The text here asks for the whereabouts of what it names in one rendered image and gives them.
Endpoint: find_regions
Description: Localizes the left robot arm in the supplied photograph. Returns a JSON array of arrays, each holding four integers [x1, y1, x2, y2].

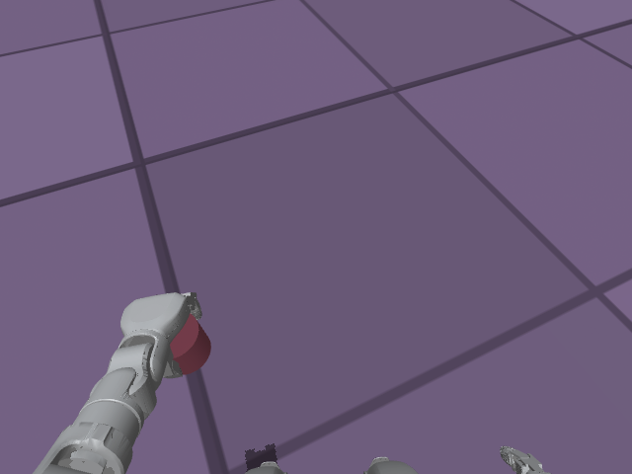
[[33, 330, 171, 474]]

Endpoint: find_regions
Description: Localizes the tin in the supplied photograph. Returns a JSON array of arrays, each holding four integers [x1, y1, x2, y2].
[[170, 313, 211, 375]]

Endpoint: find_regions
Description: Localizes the right robot hand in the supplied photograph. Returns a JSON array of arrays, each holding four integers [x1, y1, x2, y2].
[[500, 446, 551, 474]]

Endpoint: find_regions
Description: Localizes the left robot hand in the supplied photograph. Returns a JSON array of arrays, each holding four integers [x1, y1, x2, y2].
[[120, 292, 201, 378]]

